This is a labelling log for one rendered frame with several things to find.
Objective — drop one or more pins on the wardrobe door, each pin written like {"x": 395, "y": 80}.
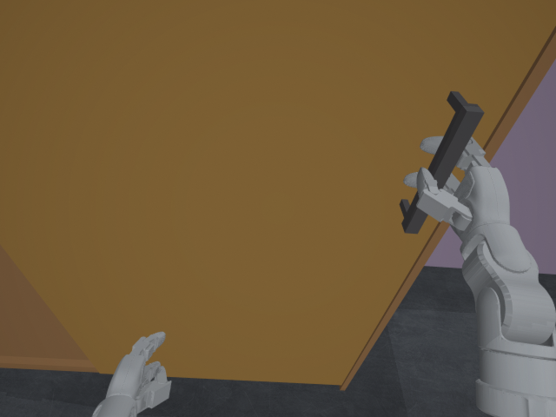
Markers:
{"x": 28, "y": 328}
{"x": 229, "y": 172}

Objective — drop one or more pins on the right robot hand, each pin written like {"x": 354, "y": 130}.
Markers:
{"x": 480, "y": 198}

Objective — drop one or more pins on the robot right forearm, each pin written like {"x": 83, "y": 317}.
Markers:
{"x": 516, "y": 321}

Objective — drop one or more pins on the left robot hand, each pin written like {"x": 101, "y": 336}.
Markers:
{"x": 133, "y": 379}

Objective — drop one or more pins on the robot left forearm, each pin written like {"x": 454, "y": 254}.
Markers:
{"x": 116, "y": 406}

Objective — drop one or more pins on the handle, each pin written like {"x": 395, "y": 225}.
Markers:
{"x": 465, "y": 120}

